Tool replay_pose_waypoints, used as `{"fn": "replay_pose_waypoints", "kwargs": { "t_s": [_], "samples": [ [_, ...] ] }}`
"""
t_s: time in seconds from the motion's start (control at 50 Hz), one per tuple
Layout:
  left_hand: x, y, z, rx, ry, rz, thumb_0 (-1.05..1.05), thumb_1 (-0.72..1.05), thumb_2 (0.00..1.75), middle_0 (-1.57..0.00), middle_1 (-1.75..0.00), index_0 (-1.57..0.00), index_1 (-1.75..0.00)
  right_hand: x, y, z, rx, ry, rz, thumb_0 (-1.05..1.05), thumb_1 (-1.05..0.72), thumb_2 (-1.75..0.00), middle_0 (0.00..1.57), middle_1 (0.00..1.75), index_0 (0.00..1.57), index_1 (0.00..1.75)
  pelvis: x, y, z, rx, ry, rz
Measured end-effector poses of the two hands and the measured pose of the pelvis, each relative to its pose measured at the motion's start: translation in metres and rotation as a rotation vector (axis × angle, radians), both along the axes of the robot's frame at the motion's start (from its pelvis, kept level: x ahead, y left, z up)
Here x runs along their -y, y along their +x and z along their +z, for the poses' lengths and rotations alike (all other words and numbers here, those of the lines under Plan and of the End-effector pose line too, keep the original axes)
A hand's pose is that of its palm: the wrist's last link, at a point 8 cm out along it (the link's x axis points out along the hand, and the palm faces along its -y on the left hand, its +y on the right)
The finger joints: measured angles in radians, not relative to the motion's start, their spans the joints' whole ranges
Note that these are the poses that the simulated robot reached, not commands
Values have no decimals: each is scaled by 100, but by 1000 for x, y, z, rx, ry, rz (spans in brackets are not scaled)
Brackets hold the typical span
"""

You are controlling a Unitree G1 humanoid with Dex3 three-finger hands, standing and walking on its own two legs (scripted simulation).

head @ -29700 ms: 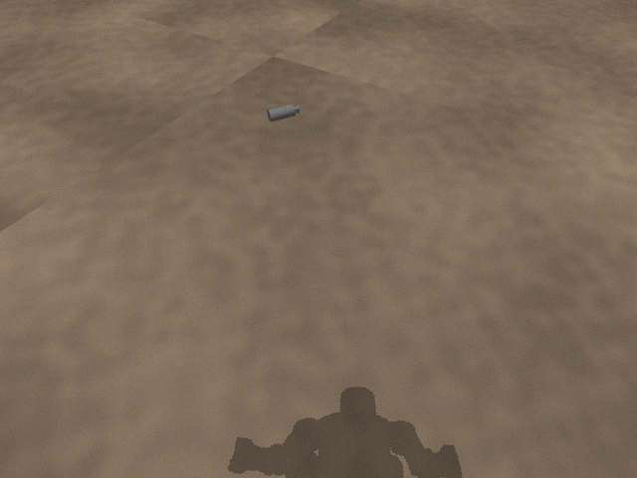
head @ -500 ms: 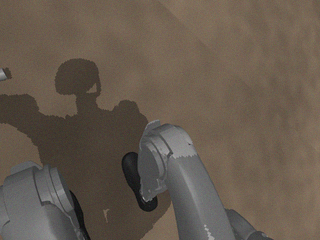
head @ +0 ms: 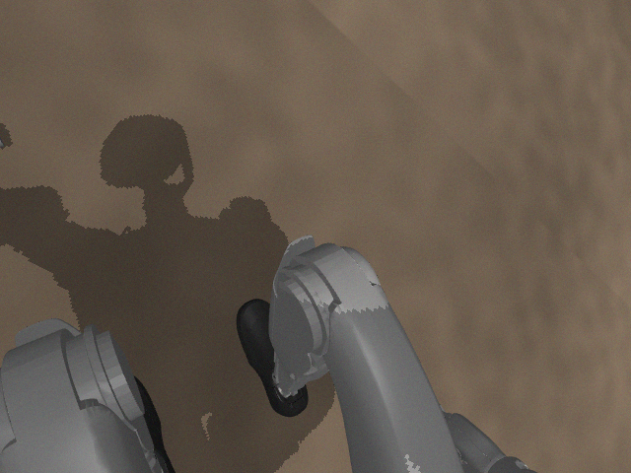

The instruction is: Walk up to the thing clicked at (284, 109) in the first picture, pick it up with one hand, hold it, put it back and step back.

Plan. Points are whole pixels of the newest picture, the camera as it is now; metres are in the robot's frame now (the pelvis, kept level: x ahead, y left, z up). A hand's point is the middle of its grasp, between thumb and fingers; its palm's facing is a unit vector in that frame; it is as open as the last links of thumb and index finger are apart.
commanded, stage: open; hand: left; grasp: from above
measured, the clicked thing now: out of the picture +0.50 +0.32 -0.28
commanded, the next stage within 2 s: withdraw in 0.02 s
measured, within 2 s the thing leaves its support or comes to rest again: neither
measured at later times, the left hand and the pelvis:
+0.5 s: hand out of the picture +0.49 +0.34 -0.17, palm faces -0.31 -0.10 -0.94, open 14.0 cm; pelvis +0.01 +0.00 +0.01, yaw +2 degrees
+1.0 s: hand out of the picture +0.45 +0.32 -0.12, palm faces -0.50 -0.11 -0.86, open 13.9 cm; pelvis -0.01 -0.01 +0.04, yaw +7 degrees
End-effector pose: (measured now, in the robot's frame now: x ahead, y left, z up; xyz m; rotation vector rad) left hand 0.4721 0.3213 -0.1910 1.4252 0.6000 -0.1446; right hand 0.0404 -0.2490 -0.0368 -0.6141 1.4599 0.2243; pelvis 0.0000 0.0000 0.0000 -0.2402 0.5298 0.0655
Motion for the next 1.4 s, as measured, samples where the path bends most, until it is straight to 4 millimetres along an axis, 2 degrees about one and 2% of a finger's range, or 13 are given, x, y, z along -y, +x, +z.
{"fn": "replay_pose_waypoints", "kwargs": {
  "t_s": [0.24, 0.34, 0.4, 0.5, 0.64, 0.74, 0.86, 1.0, 1.08, 1.14, 1.26, 1.34, 1.4],
  "samples": [
    [0, 3, -1, -5, -3, -5, 0, -48, 97, -6, -103, -8, -102, -3, 1, 0, -9, 6, -3, 0, -90, -89, 20, 30, 20, 30, -1, 1, 1, -8, -3, 0],
    [-2, 10, 12, 54, -1, -23, 0, -49, 98, -7, -103, -9, -101, -3, 2, 0, -12, 12, -17, 0, -90, -90, 20, 30, 20, 30, -1, 4, 3, -25, -2, 3],
    [-6, 14, 31, 99, 23, -27, 0, -50, 99, -7, -103, -9, -101, -1, 5, -2, -4, 19, -46, 0, -90, -90, 20, 30, 20, 30, 0, 6, 5, -45, 4, 6],
    [-16, 12, 78, 141, 64, -11, 0, -51, 100, -7, -102, -8, -102, 2, 17, -9, 19, 55, -101, 0, -91, -90, 20, 30, 20, 30, 0, 9, 13, -85, 23, 21],
    [-21, 0, 143, 61, 80, 24, 0, -51, 102, -7, -103, -8, -103, 5, 41, -10, 91, 86, -152, 0, -91, -90, 20, 30, 20, 30, 3, 3, 37, -100, 63, 50],
    [-15, -6, 169, -21, 50, 9, 0, -51, 102, -8, -103, -8, -104, 11, 49, 0, 133, 59, -153, 0, -91, -90, 20, 30, 20, 30, 6, -3, 53, -88, 85, 65],
    [-6, -10, 167, -60, 13, -44, 0, -50, 102, -8, -104, -8, -104, 23, 40, 11, 131, -21, -143, 0, -91, -90, 20, 30, 20, 30, 9, -9, 57, -77, 91, 70],
    [-3, -13, 130, -51, 6, -100, 0, -50, 102, -7, -104, -8, -103, 30, 14, 7, 66, -91, -146, 0, -90, -90, 20, 30, 20, 30, 8, -9, 41, -73, 83, 64],
    [-7, -10, 111, -12, 16, -97, 0, -50, 101, -8, -103, -9, -103, 26, 0, -1, 33, -99, -159, 0, -90, -90, 20, 30, 20, 30, 6, -8, 29, -69, 76, 59],
    [-11, -5, 106, 39, 37, -88, 0, -50, 101, -8, -103, -9, -102, 18, -6, -8, 17, -88, -178, 0, -91, -90, 20, 30, 20, 30, 5, -7, 23, -77, 72, 59],
    [-13, 1, 122, 104, 46, -29, 0, -44, 96, -14, -92, -14, -92, 2, -5, -15, 13, -35, -233, 0, -90, -89, 20, 30, 20, 30, 3, -2, 28, -110, 74, 61],
    [-14, -5, 147, 106, 9, 51, 0, -30, 93, -18, -79, -18, -80, -5, 7, -9, 40, 7, -268, 0, -90, -89, 20, 30, 21, 30, 1, 1, 44, -129, 79, 64],
    [-13, -18, 171, 87, -53, 116, 0, -15, 91, -20, -69, -19, -71, -6, 20, 1, 70, 37, -287, 0, -90, -89, 20, 30, 21, 30, 0, 2, 63, -136, 85, 69]
  ]
}}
